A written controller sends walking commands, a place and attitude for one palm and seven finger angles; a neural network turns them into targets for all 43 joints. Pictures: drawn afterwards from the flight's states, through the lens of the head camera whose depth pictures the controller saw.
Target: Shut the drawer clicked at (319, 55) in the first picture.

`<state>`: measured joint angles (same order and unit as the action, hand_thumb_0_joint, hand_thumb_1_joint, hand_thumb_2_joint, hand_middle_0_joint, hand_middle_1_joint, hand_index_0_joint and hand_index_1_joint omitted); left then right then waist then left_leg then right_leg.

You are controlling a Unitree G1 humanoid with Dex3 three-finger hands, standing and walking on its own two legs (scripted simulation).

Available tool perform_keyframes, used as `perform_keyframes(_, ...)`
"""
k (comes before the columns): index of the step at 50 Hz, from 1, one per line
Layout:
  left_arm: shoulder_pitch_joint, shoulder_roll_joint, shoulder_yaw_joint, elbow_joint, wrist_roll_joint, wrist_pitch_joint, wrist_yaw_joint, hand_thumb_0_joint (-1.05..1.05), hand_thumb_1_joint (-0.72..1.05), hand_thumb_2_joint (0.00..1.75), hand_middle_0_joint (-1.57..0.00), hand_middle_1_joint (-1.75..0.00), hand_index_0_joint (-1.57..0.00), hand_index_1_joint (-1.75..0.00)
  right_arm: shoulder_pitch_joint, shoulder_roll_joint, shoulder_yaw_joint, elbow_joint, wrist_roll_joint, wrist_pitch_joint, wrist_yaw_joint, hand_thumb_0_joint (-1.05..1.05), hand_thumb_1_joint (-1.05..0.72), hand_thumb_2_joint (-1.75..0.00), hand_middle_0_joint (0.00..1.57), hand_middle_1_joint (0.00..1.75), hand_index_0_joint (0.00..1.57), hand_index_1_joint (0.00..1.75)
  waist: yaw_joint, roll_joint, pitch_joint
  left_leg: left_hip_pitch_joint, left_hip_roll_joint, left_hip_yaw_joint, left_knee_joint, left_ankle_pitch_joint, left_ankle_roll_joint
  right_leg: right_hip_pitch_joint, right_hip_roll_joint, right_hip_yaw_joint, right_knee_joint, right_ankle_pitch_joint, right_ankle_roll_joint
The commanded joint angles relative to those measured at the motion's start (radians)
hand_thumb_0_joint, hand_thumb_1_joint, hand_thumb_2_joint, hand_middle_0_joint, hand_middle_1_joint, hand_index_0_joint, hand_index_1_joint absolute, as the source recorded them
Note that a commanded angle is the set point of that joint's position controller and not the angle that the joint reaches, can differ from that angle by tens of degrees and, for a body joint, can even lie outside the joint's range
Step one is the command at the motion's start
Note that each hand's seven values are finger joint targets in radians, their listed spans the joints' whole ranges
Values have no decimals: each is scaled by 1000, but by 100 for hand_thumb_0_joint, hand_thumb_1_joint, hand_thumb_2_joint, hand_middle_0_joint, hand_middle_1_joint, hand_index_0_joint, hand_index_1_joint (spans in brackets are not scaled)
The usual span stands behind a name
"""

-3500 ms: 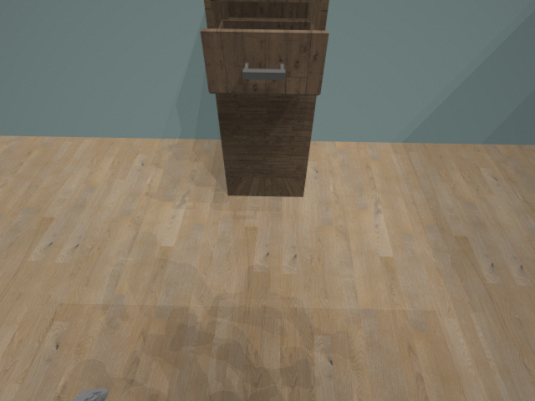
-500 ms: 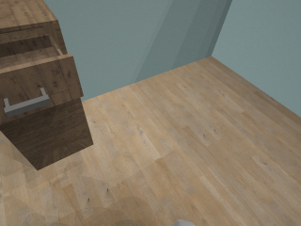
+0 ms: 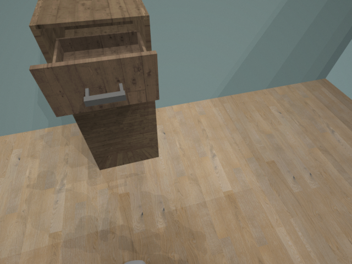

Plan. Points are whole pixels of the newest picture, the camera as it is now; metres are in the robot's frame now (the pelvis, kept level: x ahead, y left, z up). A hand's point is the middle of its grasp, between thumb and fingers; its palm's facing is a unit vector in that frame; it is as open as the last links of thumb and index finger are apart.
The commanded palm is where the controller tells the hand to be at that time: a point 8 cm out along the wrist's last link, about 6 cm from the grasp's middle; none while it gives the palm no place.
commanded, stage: turn to face it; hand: left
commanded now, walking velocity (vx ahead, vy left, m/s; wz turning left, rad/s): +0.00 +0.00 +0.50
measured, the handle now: (105, 93) +0.56 +0.24 +0.05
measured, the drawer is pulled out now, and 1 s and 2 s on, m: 0.24 0.24 0.24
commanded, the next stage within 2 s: take the last steps up to it in 0.46 s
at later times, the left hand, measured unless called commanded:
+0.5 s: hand out of the picture +0.00 +0.22 -0.15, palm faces +0.25 -0.92 -0.29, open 7.4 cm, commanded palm none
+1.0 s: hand out of the picture -0.05 +0.20 -0.17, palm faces +0.30 -0.95 -0.13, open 7.4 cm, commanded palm none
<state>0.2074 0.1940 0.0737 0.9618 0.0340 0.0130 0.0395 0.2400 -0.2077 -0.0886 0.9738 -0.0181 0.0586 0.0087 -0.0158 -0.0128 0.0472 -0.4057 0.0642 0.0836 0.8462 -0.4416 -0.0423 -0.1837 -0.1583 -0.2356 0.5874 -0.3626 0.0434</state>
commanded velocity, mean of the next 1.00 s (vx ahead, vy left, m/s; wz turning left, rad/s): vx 0.14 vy -0.07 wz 0.13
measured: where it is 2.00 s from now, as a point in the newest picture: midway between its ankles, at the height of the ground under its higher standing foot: (172, 260)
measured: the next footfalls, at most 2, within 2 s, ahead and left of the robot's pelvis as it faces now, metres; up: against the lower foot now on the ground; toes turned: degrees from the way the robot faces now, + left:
left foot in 0.06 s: +0.06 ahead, +0.14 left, +0.00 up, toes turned +8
right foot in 0.44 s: +0.04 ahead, -0.09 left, +0.00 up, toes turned +8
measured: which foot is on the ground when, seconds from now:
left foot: up 0.00-0.04, down 0.06-0.46, up 0.48-0.82, down 0.84-1.00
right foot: down 0.00-0.06, up 0.08-0.42, down 0.44-0.84, up 0.86-1.00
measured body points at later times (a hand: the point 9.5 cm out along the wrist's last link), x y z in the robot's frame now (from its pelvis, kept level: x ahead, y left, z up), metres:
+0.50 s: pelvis -0.02 +0.01 +0.00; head +0.01 -0.02 +0.45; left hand -0.01 +0.27 -0.13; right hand +0.12 -0.21 -0.16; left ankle +0.01 +0.13 -0.71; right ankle +0.00 -0.10 -0.73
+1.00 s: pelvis +0.03 +0.04 +0.01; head +0.03 +0.07 +0.46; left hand -0.07 +0.26 -0.16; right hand +0.09 -0.18 -0.13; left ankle -0.07 +0.13 -0.73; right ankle +0.06 -0.09 -0.66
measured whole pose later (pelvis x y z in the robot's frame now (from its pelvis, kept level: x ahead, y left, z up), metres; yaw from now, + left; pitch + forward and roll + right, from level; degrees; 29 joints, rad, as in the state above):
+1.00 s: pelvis +0.03 +0.04 +0.01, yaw +15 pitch +0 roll -1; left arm 0.36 0.20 0.07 1.11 0.03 0.03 -0.03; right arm 0.34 -0.13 -0.03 1.06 -0.03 -0.05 -0.03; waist 0.00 -0.05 0.01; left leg -0.06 0.06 0.12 0.40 -0.33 -0.01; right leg -0.47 -0.07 -0.06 1.04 -0.32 0.00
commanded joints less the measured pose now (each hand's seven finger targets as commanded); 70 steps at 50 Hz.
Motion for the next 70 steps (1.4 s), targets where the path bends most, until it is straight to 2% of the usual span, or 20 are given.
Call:
perform_keyframes(1,24,194,40,-65,-11,5,-10,0,90,90,-20,-30,-20,-30,58,-73,-10,-86,-6,-26,11,0,-90,-90,20,30,20,30,-24,-80,-48,213,-40,51,-283,226,7,-118,-167,44,48,350,-66)
perform_keyframes(3,-30,90,17,-143,-24,13,-22,0,90,90,-20,-30,-20,-30,174,-288,-54,-82,-9,-46,-1,0,-90,-90,20,30,20,30,-92,386,-111,356,345,-520,-501,708,215,-431,46,50,494,-335,58)
perform_keyframes(5,-82,107,16,-155,-16,24,-17,0,90,90,-20,-30,-20,-30,153,-298,-50,-78,-9,-50,-12,0,-90,-90,20,30,20,30,-77,183,-124,277,353,-495,-527,486,270,-434,19,206,627,-267,20)
perform_keyframes(10,25,121,19,-82,-17,25,-34,0,90,90,-20,-30,-20,-30,-92,-218,-10,-145,-9,-50,-23,0,-90,-90,20,30,20,30,11,174,-72,145,166,-294,-534,312,194,-305,58,208,484,-65,22)
perform_keyframes(20,124,105,6,-78,-25,6,-14,0,90,90,-20,-30,-20,-30,-89,-200,-8,-135,-4,-28,-12,0,-90,-90,20,30,20,30,37,132,-91,80,126,-362,-470,300,186,-9,135,198,-32,73,-5)
perform_keyframes(21,148,119,9,-72,-21,-3,-10,0,90,90,-20,-30,-20,-30,-91,-170,-4,-135,2,-28,-9,0,-90,-90,20,30,20,30,54,65,-88,7,74,-320,-399,254,142,88,102,224,-181,141,-9)
perform_keyframes(23,128,262,32,-102,-3,-15,-3,0,90,90,-20,-30,-20,-30,-97,-91,5,-166,7,-24,-7,0,-90,-90,20,30,20,30,60,-310,-34,-181,-132,-116,32,-97,24,44,-289,640,-383,150,-176)
perform_keyframes(28,17,140,7,-116,-15,-29,-4,0,90,90,-20,-30,-20,-30,-39,-97,-5,-74,-3,-8,3,0,-90,-90,20,30,20,30,-3,-131,6,-133,-63,-128,338,71,11,-40,-123,330,-299,338,-173)
perform_keyframes(35,215,134,-3,11,2,-47,-16,0,90,90,-20,-30,-20,-30,-117,-27,17,-64,-10,-45,10,0,-90,-90,20,30,20,30,83,-184,12,-52,-22,-7,-84,-8,29,87,-116,338,-371,20,-199)
perform_keyframes(39,185,123,-2,53,-14,-39,-27,0,90,90,-20,-30,-20,-30,22,-9,31,6,-11,-74,-6,0,-90,-90,20,30,20,30,21,-144,-6,237,-47,53,-384,123,45,-46,-40,277,-278,-17,-157)
perform_keyframes(40,173,101,-8,54,-20,-38,-31,0,90,90,-20,-30,-20,-30,88,-37,24,35,-8,-83,-13,0,-90,-90,20,30,20,30,-11,-55,-13,370,-4,4,-459,144,52,-147,-8,242,-184,-52,-124)
perform_keyframes(42,100,31,-21,0,-15,-36,-46,0,90,90,-20,-30,-20,-30,263,-208,-17,73,-20,-91,-31,0,-90,-90,20,30,20,30,-91,304,0,514,378,-508,-667,0,194,-487,122,110,246,-178,-52)
perform_keyframes(43,21,67,-9,-27,0,-30,-51,0,90,90,-20,-30,-20,-30,272,-218,-16,77,-22,-87,-40,0,-90,-90,20,30,20,30,-100,197,67,449,427,-517,-689,22,236,-537,87,191,382,-169,-63)
perform_keyframes(49,71,41,-1,54,-7,-14,-80,0,90,90,-20,-30,-20,-30,182,-85,26,83,-10,-128,-58,0,-90,-90,20,30,20,30,-7,152,99,372,257,-139,-649,491,175,-499,52,220,504,98,-31)
perform_keyframes(59,-103,19,-14,9,-17,-17,-84,0,90,90,-20,-30,-20,-30,253,-106,16,140,-19,-122,-54,0,-90,-90,20,30,20,30,-32,198,113,359,247,-7,-578,694,143,-329,87,110,100,166,-66)
perform_keyframes(62,97,70,6,72,-15,-34,-74,0,90,90,-20,-30,-20,-30,213,-122,10,143,-10,-116,-51,0,-90,-90,20,30,20,30,73,151,-3,299,217,36,-329,825,103,3,144,74,-32,222,-97)
perform_keyframes(63,240,135,25,118,-10,-50,-67,0,90,90,-20,-30,-20,-30,218,-103,13,143,-1,-116,-42,0,-90,-90,20,30,20,30,135,42,-101,162,163,60,-113,665,69,251,100,140,-71,248,-119)
perform_keyframes(64,342,251,55,140,-6,-59,-51,0,90,90,-20,-30,-20,-30,287,-21,28,127,15,-115,-33,0,-90,-90,20,30,20,30,159,-288,-269,-61,4,104,251,-12,30,469,-198,528,-168,293,-218)
perform_keyframes(65,349,280,51,141,-31,-57,-40,0,90,90,-20,-30,-20,-30,237,-26,34,88,23,-100,-37,0,-90,-90,20,30,20,30,144,-247,-306,-73,-15,-39,451,-188,56,382,-281,672,-280,327,-259)
perform_keyframes(70,3,93,-6,56,-19,-61,-17,0,90,90,-20,-30,-20,-30,193,14,25,101,-8,-68,-26,0,-90,-90,20,30,20,30,-9,-24,-54,-29,89,-69,410,63,54,-90,-136,332,-357,169,-212)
